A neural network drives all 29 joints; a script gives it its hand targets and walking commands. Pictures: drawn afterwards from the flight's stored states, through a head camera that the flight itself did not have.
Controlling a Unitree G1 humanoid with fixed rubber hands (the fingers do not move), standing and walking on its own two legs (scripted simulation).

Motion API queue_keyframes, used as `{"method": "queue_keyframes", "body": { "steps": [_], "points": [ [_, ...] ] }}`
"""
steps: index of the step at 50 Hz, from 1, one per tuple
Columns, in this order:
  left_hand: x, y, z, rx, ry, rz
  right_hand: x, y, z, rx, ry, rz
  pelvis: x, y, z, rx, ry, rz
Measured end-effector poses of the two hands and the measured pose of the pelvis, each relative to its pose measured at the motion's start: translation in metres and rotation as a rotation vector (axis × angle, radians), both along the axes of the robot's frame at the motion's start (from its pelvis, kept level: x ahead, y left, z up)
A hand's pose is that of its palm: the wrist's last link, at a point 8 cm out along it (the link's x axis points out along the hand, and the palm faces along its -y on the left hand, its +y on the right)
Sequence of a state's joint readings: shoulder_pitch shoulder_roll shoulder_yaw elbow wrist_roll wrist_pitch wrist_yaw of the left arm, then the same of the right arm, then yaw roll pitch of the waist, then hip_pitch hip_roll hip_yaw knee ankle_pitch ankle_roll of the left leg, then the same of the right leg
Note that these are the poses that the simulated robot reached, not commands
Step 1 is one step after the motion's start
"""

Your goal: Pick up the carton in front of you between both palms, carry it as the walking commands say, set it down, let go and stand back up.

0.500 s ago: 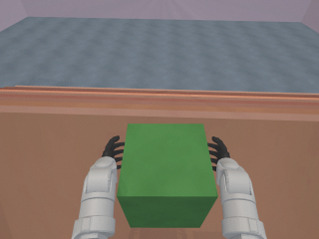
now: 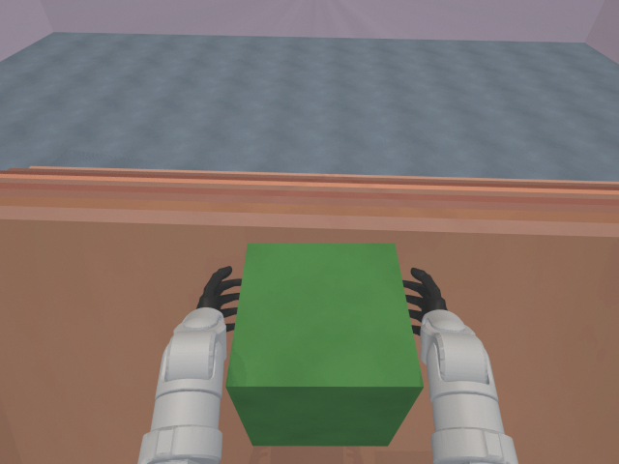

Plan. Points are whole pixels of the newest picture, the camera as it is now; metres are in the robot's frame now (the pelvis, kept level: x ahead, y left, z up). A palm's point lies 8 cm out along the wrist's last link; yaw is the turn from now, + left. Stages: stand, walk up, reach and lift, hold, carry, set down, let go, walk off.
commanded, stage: hold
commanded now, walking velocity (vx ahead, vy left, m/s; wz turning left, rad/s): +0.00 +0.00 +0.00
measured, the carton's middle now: (320, 349) +0.28 +0.00 -0.03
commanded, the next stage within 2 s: carry in 0.06 s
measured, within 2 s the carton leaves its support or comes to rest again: neither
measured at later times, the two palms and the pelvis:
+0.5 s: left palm (226, 261) +0.38 +0.15 +0.05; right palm (420, 266) +0.38 -0.15 +0.05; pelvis +0.12 +0.00 -0.04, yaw +0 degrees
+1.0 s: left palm (241, 144) +0.65 +0.16 +0.10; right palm (394, 152) +0.63 -0.14 +0.10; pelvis +0.37 +0.03 +0.00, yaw -2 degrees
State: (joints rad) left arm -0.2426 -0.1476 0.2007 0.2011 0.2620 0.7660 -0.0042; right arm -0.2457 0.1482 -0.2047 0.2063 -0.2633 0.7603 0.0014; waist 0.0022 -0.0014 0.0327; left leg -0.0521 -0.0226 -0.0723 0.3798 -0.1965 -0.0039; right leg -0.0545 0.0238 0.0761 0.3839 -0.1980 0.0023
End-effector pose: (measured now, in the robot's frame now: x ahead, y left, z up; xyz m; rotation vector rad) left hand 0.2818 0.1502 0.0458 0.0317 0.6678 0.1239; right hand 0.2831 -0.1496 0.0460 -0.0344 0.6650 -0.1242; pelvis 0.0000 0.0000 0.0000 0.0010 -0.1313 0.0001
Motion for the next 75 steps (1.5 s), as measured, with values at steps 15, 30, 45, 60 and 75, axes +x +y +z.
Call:
{"method": "queue_keyframes", "body": {
  "steps": [15, 30, 45, 60, 75],
  "points": [
    [0.038, 0.000, 0.018, -0.031, -0.062, 0.022, 0.037, 0.000, 0.018, 0.031, -0.062, -0.027, 0.043, 0.001, -0.014, -0.002, 0.173, -0.001],
    [0.131, -0.009, -0.013, -0.054, 0.080, 0.034, 0.125, -0.009, -0.017, 0.076, 0.080, -0.074, 0.156, -0.005, -0.043, -0.022, 0.254, 0.018],
    [0.305, 0.014, 0.030, -0.075, 0.052, 0.002, 0.285, 0.015, 0.026, 0.072, 0.048, -0.115, 0.314, 0.030, -0.006, 0.001, 0.203, -0.057],
    [0.501, -0.003, 0.017, -0.074, 0.048, 0.035, 0.497, -0.002, 0.021, 0.060, 0.047, -0.074, 0.523, 0.000, -0.022, -0.035, 0.185, -0.009],
    [0.679, -0.013, 0.020, -0.046, 0.098, 0.109, 0.696, -0.011, 0.015, 0.072, 0.103, 0.005, 0.711, -0.025, 0.003, 0.015, 0.205, 0.033]
  ]
}}
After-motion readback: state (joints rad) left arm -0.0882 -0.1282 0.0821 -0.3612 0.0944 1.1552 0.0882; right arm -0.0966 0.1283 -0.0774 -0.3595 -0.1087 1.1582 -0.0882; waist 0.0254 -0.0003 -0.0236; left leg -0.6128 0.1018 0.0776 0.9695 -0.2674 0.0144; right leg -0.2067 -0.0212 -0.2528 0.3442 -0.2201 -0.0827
